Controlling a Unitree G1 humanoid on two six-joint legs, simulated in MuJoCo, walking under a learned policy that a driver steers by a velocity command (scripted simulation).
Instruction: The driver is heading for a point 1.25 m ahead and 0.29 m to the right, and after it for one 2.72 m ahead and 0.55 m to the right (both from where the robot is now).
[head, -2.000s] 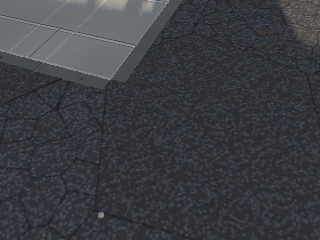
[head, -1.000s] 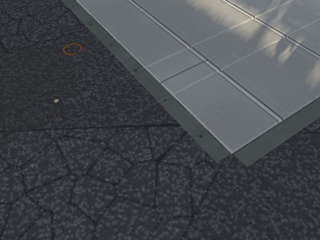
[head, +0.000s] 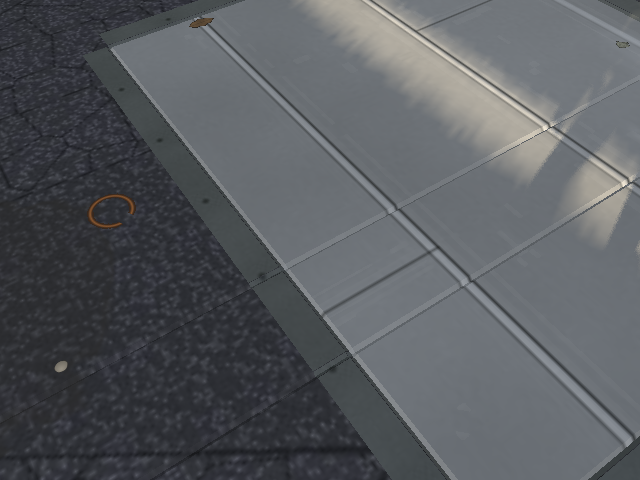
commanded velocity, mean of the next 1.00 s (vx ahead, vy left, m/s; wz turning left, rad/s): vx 0.50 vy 0.00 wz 0.00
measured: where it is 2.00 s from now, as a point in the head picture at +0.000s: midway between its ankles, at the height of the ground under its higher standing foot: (356, 260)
